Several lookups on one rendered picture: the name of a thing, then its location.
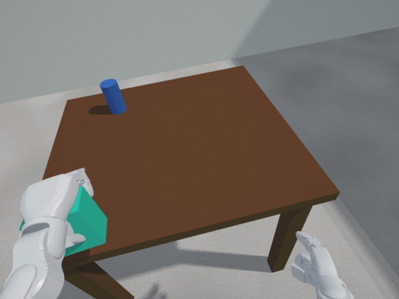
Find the left robot hand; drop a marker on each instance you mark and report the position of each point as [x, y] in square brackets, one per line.
[54, 197]

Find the table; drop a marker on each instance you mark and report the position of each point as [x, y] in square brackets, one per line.
[189, 156]

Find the right robot hand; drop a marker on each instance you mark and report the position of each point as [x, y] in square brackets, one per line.
[308, 268]

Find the robot left forearm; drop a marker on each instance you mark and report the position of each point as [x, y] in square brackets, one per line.
[37, 261]

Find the sponge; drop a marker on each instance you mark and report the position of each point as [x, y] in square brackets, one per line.
[87, 219]

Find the robot right forearm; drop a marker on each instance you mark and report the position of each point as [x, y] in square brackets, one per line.
[331, 287]

